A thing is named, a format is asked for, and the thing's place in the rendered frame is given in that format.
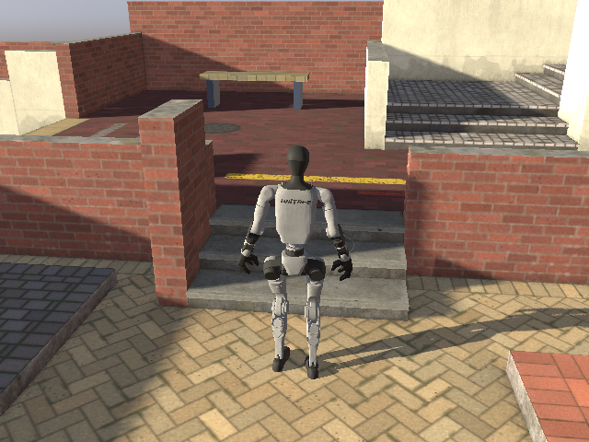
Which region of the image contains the right robot forearm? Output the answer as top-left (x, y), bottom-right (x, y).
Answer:
top-left (331, 224), bottom-right (351, 262)

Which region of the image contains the robot right hand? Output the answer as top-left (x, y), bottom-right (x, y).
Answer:
top-left (331, 258), bottom-right (352, 281)

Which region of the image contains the left robot upper arm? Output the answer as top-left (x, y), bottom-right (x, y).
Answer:
top-left (250, 185), bottom-right (278, 235)

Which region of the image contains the robot torso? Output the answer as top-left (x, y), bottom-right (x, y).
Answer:
top-left (274, 182), bottom-right (318, 276)

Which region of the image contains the robot left hand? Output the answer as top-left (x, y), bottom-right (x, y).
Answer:
top-left (237, 252), bottom-right (259, 274)

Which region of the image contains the right robot upper arm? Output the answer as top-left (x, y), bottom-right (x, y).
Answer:
top-left (316, 186), bottom-right (341, 238)

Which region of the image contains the right robot shin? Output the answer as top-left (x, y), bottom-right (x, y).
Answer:
top-left (306, 306), bottom-right (320, 367)

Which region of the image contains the left robot forearm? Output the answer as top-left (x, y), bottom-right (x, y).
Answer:
top-left (241, 220), bottom-right (260, 257)

